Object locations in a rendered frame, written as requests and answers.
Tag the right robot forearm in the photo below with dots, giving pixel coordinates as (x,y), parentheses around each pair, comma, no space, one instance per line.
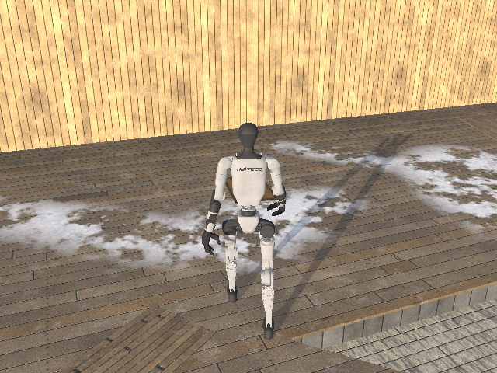
(281,199)

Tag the robot left foot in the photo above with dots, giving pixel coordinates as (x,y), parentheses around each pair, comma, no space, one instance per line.
(232,296)

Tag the robot right foot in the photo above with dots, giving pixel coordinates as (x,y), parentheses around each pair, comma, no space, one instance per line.
(268,332)

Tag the right robot hand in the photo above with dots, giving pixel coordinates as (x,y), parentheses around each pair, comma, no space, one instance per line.
(280,211)

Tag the right robot upper arm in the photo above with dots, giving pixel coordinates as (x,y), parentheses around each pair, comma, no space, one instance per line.
(275,172)

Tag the robot foot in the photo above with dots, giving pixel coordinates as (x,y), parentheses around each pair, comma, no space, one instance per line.
(232,296)
(268,332)

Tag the left robot forearm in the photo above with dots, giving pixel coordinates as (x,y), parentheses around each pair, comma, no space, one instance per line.
(213,212)

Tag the left robot upper arm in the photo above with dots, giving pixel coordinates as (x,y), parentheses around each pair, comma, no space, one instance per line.
(221,177)

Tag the left robot hand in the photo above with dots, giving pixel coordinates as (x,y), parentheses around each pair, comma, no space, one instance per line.
(205,241)

